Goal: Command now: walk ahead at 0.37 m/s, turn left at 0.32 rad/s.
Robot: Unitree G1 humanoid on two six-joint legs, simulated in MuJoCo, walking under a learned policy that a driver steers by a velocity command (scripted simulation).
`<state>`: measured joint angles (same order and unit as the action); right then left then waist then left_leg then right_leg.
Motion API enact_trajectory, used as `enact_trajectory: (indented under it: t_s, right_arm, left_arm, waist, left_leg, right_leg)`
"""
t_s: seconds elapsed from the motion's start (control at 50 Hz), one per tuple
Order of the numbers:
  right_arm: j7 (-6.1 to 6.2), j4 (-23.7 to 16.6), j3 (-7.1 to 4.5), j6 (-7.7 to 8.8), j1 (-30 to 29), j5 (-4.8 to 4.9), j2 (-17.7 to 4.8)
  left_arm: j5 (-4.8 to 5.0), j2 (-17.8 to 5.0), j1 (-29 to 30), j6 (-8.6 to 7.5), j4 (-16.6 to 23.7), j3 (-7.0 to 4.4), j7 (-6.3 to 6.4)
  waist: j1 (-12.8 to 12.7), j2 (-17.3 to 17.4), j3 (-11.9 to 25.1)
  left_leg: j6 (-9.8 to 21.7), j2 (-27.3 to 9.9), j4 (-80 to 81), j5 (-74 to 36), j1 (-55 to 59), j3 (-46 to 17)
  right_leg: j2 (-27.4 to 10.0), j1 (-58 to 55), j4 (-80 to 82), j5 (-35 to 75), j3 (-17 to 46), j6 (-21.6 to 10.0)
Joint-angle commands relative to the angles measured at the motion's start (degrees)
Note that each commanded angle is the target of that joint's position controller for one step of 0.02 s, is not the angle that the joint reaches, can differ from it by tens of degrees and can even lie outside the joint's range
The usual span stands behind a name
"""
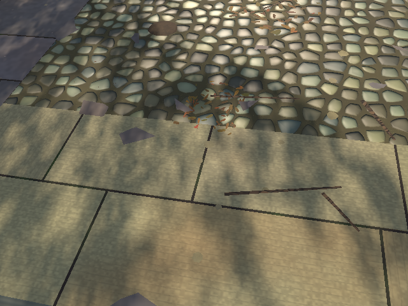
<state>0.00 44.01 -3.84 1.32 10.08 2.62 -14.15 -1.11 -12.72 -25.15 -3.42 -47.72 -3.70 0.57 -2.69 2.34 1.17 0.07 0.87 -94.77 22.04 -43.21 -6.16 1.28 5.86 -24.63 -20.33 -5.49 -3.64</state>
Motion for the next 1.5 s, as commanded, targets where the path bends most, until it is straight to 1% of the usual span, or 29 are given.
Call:
enact_trajectory:
  t_s: [0.02,0.12,0.18,0.24,0.28,0.3,0.32,0.34,0.36,0.4,0.46,0.54,0.6,0.72,0.78,0.82,0.84,0.86,0.88,0.9,0.92,0.98,1.06,1.22,1.26,1.28,1.32,1.4,1.5]
  right_arm:
    - [-1.74,-4.8,1.66,1.44,-4.6,0.47,2.6]
    - [-1.9,-13.4,4.75,2.34,-14.5,-1.52,5.4]
    - [-2.48,-18.3,5.64,3.43,-22.8,-2.2,4.8]
    - [-2.71,-17.1,3.69,3.73,-15.6,-1.07,2.0]
    - [-2.48,-14.8,1.07,2.68,-2.9,-0.15,-2.9]
    - [-2.38,-12.0,-0.6,1.93,6.7,-0.48,-7.0]
    - [-2.3,-7.9,-2.19,2.25,14.9,-2.65,-12.8]
    - [-1.1,-5.7,-1.53,1.55,18.3,-3.64,-9.6]
    - [-1.1,-5.0,-0.19,2.17,12.1,-3.86,-5.7]
    - [-2.1,-2.4,1.13,3.78,3.9,-2.23,-0.4]
    - [-2.69,0.6,1.75,5.83,-0.8,-3.21,4.2]
    - [-0.91,2.2,0.99,6.41,-1.2,-4.83,-1.7]
    - [1.62,1.3,0.08,5.18,-0.8,-4.0,-5.8]
    - [2.89,0.2,-1.96,1.38,1.7,-2.05,-10.6]
    - [2.92,-1.0,-2.45,-0.07,1.1,-1.03,-11.0]
    - [2.87,-0.9,-2.05,-0.18,3.4,-0.88,-9.8]
    - [2.33,-3.5,-0.93,0.58,4.4,-3.52,-6.9]
    - [1.49,-5.6,0.06,1.31,4.1,-4.28,-6.0]
    - [0.55,-4.9,-0.94,1.45,1.0,-2.9,-8.9]
    - [0.41,-5.8,-0.66,1.23,-1.5,-2.02,-8.3]
    - [1.03,-5.2,-0.63,0.85,-2.0,-2.64,-7.4]
    - [1.94,-4.8,-0.71,-0.67,0.1,-2.8,-6.9]
    - [2.85,-4.2,0.21,-1.38,0.5,-2.56,-4.9]
    - [0.65,-3.4,0.08,0.07,4.8,-2.96,-3.8]
    - [0.78,-2.2,-1.04,1.15,12.3,-3.93,-10.1]
    - [0.2,-2.1,-2.89,1.85,12.1,-4.79,-15.7]
    - [0.97,-3.2,-1.58,3.31,6.5,-3.39,-10.1]
    - [1.05,-1.4,-0.43,4.03,11.1,-2.36,-6.2]
    - [0.89,0.0,-0.53,3.68,15.7,-2.24,-7.4]
  left_arm:
    - [-0.16,-1.9,-7.7,-0.07,-1.7,0.48,-0.35]
    - [0.36,-1.3,-8.7,0.23,-3.9,1.9,1.87]
    - [2.55,-4.3,-10.9,0.05,-5.3,1.56,3.28]
    - [1.49,-8.2,-12.0,-0.28,-7.1,1.55,2.02]
    - [1.03,-10.7,-9.4,0.61,-8.4,1.03,1.59]
    - [1.29,-11.6,-5.6,0.14,-6.8,0.62,1.46]
    - [0.45,-1.8,-11.7,-1.13,-4.3,2.55,0.56]
    - [0.46,-3.5,-9.7,-3.67,-6.5,1.64,-1.58]
    - [3.32,-3.8,-5.8,-3.83,-4.1,-0.11,-2.34]
    - [3.54,-1.8,4.1,-1.67,0.8,0.22,-0.95]
    - [4.07,-0.8,-0.2,1.17,0.4,0.46,0.78]
    - [2.31,-3.5,4.5,2.52,3.3,-0.53,1.42]
    - [1.47,-3.0,9.7,2.43,6.1,-0.16,0.16]
    - [1.21,-4.4,19.4,3.11,12.8,-0.24,-3.02]
    - [1.32,-6.4,17.5,3.03,14.5,-1.24,-3.67]
    - [1.04,-11.2,8.6,2.2,12.9,-3.37,-2.7]
    - [0.3,-18.9,5.6,2.41,13.9,-5.32,-1.09]
    - [-0.62,-18.3,7.0,2.02,15.3,-4.49,-0.99]
    - [0.35,-13.8,8.2,2.03,16.1,-3.34,-1.33]
    - [1.08,-11.8,11.4,1.99,16.3,-2.69,-1.12]
    - [1.83,-10.5,13.6,2.27,16.5,-2.41,-0.89]
    - [0.96,-9.7,17.8,2.93,17.6,-1.8,-0.09]
    - [0.5,-10.7,16.5,3.25,16.9,-2.08,0.76]
    - [1.04,-8.3,14.6,3.98,14.4,-0.49,0.45]
    - [1.39,-2.6,16.6,3.0,15.8,0.9,0.42]
    - [2.9,-6.9,19.9,1.56,18.4,-0.45,0.43]
    - [3.0,-10.6,18.8,0.38,16.1,-1.83,0.35]
    - [1.71,-5.8,19.6,-0.33,14.4,-1.19,-0.4]
    - [2.37,-3.0,25.6,-1.03,15.3,-0.1,-1.43]
  waist:
    - [-0.7,-5.0,-9.4]
    - [0.0,-5.5,-9.8]
    - [-2.0,-6.8,-6.5]
    - [3.6,-15.9,0.2]
    - [12.6,-20.5,6.7]
    - [17.6,-21.1,11.9]
    - [12.6,-0.7,24.1]
    - [14.1,5.0,30.2]
    - [10.3,3.1,17.4]
    - [5.0,-3.0,-0.7]
    - [-0.7,1.3,-3.7]
    - [-1.6,4.6,-5.2]
    - [0.2,2.9,-2.0]
    - [4.8,1.7,0.5]
    - [3.4,2.4,1.9]
    - [-0.8,-2.5,7.1]
    - [0.1,-14.5,12.8]
    - [1.3,-19.2,21.3]
    - [-1.3,-9.4,21.5]
    - [0.0,-6.5,15.8]
    - [1.4,-2.1,10.8]
    - [4.8,-6.4,7.4]
    - [3.5,-9.2,9.3]
    - [4.2,-11.7,3.8]
    - [5.5,4.6,0.6]
    - [6.1,12.8,-6.4]
    - [3.3,7.0,-9.0]
    - [5.0,5.0,-5.0]
    - [8.2,5.5,-4.7]
  left_leg:
    - [0.0,-1.8,-15.6,0.3,-30.5,-0.9]
    - [-2.1,-4.7,-2.9,-7.5,-33.2,6.1]
    - [-0.7,-6.1,27.3,-14.7,-6.2,15.0]
    - [6.1,2.8,35.4,-4.7,4.8,21.1]
    - [10.2,4.6,48.2,-8.4,17.9,17.0]
    - [11.8,0.9,53.6,-12.8,34.5,7.5]
    - [20.4,-16.7,59.1,-8.9,62.4,-24.8]
    - [21.6,-22.8,74.8,-6.0,60.4,-46.5]
    - [19.5,-23.9,76.9,-4.0,48.3,-38.6]
    - [13.3,-20.3,78.6,-8.8,28.3,-16.8]
    - [7.4,-12.9,80.5,-23.7,20.3,4.5]
    - [8.1,-10.6,83.5,-45.4,21.1,14.6]
    - [7.9,-10.0,82.5,-45.9,27.0,18.0]
    - [10.6,-18.0,76.0,-44.7,42.8,15.5]
    - [9.0,-18.2,66.9,-52.6,45.1,15.5]
    - [3.7,-11.9,49.5,-48.7,39.6,18.3]
    - [-0.6,-5.8,31.1,-16.7,21.4,18.9]
    - [-2.9,4.1,15.8,18.1,7.0,8.6]
    - [-2.1,0.5,13.4,15.0,5.3,0.4]
    - [-1.5,-1.0,15.2,10.5,3.4,0.7]
    - [-1.8,-2.4,20.1,7.4,3.4,1.1]
    - [-3.3,-1.9,28.9,2.7,11.3,3.4]
    - [-4.9,-1.9,39.7,0.6,16.2,4.3]
    - [0.5,0.6,63.2,-2.0,32.5,10.4]
    - [8.7,-17.2,78.6,17.0,38.1,-16.0]
    - [16.6,-24.1,88.7,27.1,33.4,-35.4]
    - [13.8,-20.7,86.9,20.7,34.7,-26.7]
    - [10.5,-14.1,87.4,2.3,38.6,-11.2]
    - [9.9,-12.3,87.2,-10.7,41.3,-3.2]
  right_leg:
    - [-16.7,-8.2,11.2,4.0,17.2,-9.1]
    - [-14.0,-0.2,13.9,12.5,10.2,-6.8]
    - [-13.9,6.7,26.8,22.6,7.4,-7.0]
    - [-15.4,-11.8,13.7,81.2,1.6,-6.0]
    - [-17.8,-18.2,-2.6,99.6,2.2,-3.5]
    - [-16.3,-9.6,-14.2,90.1,4.1,-2.0]
    - [-5.1,16.2,-39.3,35.4,7.3,0.5]
    - [2.9,22.1,-56.2,1.0,19.1,0.2]
    - [2.1,29.2,-67.0,0.4,22.7,0.5]
    - [-3.9,33.0,-69.7,3.0,13.3,-0.9]
    - [-6.3,26.2,-59.0,8.9,14.8,-1.4]
    - [-4.5,28.3,-45.5,14.6,10.1,2.4]
    - [-5.0,26.5,-28.1,21.7,6.1,4.3]
    - [-6.4,29.6,-14.8,15.1,4.2,3.5]
    - [-3.1,25.1,-10.0,7.4,1.2,0.7]
    - [-0.3,8.2,1.2,26.1,3.1,-3.5]
    - [-14.2,-8.4,-4.0,57.9,21.6,-10.7]
    - [-24.7,-17.8,-0.1,56.1,42.8,-23.4]
    - [-21.9,-15.7,1.6,49.2,37.0,-20.6]
    - [-19.1,-10.5,1.6,42.4,30.6,-17.1]
    - [-16.1,-4.3,2.8,36.6,26.8,-13.8]
    - [-11.4,7.3,5.0,34.2,21.3,-11.6]
    - [-10.7,8.7,4.1,32.1,19.3,-10.9]
    - [-7.5,20.4,4.4,-20.0,22.8,-4.7]
    - [2.5,33.9,-22.7,-15.1,9.9,2.3]
    - [2.8,43.6,-30.6,-13.5,10.9,2.4]
    - [-1.6,45.9,-36.3,-1.3,13.6,2.3]
    - [-4.0,42.2,-35.0,11.4,8.1,3.7]
    - [-3.7,36.1,-18.2,17.0,4.9,4.6]
